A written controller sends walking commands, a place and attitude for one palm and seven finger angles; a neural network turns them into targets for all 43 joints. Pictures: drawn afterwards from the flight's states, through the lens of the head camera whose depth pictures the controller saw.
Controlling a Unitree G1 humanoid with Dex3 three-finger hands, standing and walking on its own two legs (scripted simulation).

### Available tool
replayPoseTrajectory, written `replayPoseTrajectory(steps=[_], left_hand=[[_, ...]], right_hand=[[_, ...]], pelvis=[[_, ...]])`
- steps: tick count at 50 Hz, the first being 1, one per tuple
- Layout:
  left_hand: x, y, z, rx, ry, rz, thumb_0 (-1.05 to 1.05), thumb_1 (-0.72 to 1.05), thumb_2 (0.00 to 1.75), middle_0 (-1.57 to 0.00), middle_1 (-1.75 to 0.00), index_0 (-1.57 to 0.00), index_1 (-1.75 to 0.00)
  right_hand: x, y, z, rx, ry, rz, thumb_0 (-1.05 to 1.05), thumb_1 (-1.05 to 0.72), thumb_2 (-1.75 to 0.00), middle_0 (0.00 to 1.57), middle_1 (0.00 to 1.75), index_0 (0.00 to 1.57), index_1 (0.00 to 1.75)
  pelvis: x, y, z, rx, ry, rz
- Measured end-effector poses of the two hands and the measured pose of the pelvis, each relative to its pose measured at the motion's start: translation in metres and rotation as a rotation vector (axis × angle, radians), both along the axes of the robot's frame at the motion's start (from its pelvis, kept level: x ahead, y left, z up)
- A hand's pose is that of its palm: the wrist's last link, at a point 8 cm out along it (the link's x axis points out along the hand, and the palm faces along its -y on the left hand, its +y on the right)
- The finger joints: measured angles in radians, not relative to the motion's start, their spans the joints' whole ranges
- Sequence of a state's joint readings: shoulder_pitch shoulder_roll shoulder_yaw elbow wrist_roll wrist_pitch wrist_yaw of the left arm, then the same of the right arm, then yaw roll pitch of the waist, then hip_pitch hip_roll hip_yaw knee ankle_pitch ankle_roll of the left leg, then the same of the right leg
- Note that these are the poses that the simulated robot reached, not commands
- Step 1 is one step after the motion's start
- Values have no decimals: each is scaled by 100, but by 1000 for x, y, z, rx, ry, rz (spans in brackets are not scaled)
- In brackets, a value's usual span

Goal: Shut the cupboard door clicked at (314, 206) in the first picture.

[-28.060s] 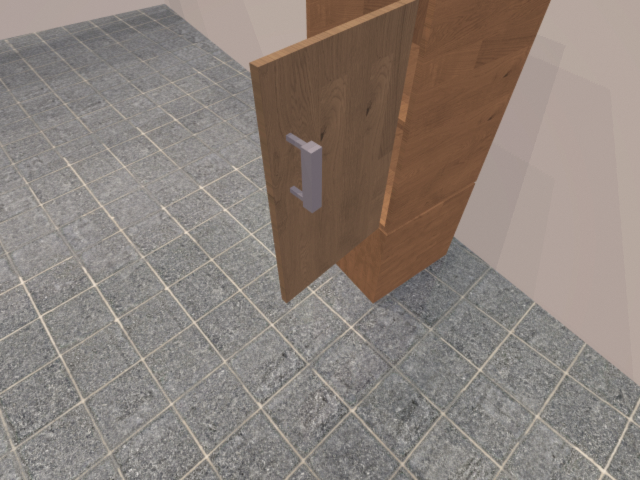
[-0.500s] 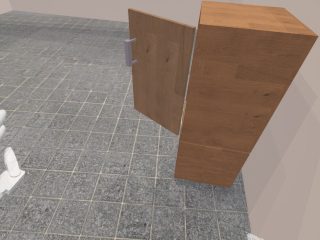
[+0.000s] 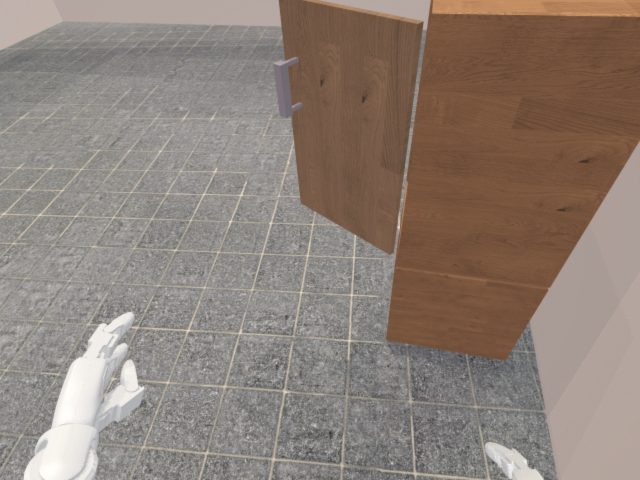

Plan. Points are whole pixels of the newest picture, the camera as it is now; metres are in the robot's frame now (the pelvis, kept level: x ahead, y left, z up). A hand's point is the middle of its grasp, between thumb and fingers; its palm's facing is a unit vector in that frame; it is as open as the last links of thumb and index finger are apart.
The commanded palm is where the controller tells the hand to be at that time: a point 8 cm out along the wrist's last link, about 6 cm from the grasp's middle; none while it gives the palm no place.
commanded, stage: let the arm hang, fingers relaxed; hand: left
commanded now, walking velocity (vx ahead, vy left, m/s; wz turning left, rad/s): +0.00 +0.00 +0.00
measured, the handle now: (290, 87) +0.95 +0.14 +0.08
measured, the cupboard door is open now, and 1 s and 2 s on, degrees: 60 60 60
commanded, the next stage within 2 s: look to check the result in 0.98 s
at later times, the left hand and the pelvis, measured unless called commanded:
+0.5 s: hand out of the picture -0.02 +0.22 -0.15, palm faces -0.01 -0.96 -0.28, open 7.3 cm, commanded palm none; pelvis +0.00 +0.01 +0.02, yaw -1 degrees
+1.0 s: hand out of the picture +0.07 +0.22 -0.14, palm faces -0.03 -0.96 -0.28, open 7.3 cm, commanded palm none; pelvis +0.01 +0.00 +0.02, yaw -1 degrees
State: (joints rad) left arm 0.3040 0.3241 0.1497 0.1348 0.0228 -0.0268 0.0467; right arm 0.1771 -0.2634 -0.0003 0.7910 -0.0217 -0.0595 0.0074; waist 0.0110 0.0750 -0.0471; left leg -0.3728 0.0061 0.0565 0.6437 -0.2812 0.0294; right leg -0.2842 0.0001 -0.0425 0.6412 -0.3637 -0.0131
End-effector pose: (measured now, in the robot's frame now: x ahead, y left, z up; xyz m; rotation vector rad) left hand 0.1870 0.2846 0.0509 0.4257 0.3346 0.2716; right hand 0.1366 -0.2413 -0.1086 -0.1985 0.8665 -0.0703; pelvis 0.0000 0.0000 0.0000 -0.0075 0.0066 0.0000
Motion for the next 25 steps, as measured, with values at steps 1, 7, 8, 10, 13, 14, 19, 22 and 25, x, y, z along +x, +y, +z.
replayPoseTrajectory(steps=[1, 7, 8, 10, 13, 14, 19, 22, 25], left_hand=[[-5, -6, -32, -53, 129, 7, 0, 90, 90, -20, -30, -20, -30], [-93, -66, -163, -311, 731, -1, 1, 91, 90, -20, -30, -20, -30], [-109, -72, -172, -348, 782, 26, 0, 92, 90, -20, -30, -20, -30], [-129, -66, -179, -368, 817, 100, -2, 99, 90, -21, -30, -21, -30], [-158, -55, -184, -362, 905, 135, -3, 100, 90, -21, -30, -21, -30], [-167, -51, -184, -356, 934, 146, -3, 100, 90, -21, -30, -21, -30], [-200, -31, -177, -314, 1047, 198, -1, 96, 90, -20, -30, -20, -30], [-209, -21, -171, -287, 1076, 222, -1, 94, 90, -20, -30, -20, -30], [-209, -14, -166, -265, 1077, 233, 0, 93, 90, -20, -30, -20, -30]], right_hand=[[-1, -2, -2, -7, 18, -3, 1, -90, -90, 21, 30, 21, 30], [-35, -16, 5, -72, 158, -48, 1, -91, -90, 21, 30, 21, 30], [-44, -17, 7, -83, 195, -56, 1, -91, -90, 21, 30, 20, 30], [-62, -19, 8, -102, 276, -62, 1, -91, -90, 21, 30, 20, 30], [-88, -19, 6, -110, 380, -81, 1, -91, -90, 20, 30, 20, 30], [-96, -18, 5, -108, 406, -89, 1, -91, -90, 20, 30, 20, 30], [-124, -11, -3, -79, 489, -124, 1, -91, -90, 20, 30, 20, 30], [-132, -6, -7, -59, 513, -134, 1, -91, -90, 20, 30, 20, 30], [-136, -2, -11, -42, 520, -141, 1, -91, -90, 21, 30, 20, 30]], pelvis=[[-1, 1, 0, 4, -3, -2], [-5, 0, 6, 14, -20, -13], [-5, -1, 8, 11, -19, -11], [-5, -3, 11, 4, -17, -3], [-4, -4, 15, -4, -18, 0], [-3, -4, 16, -6, -19, 0], [-2, 0, 20, -7, -27, -5], [-1, 3, 21, -4, -31, -9], [-1, 5, 21, -1, -34, -13]])
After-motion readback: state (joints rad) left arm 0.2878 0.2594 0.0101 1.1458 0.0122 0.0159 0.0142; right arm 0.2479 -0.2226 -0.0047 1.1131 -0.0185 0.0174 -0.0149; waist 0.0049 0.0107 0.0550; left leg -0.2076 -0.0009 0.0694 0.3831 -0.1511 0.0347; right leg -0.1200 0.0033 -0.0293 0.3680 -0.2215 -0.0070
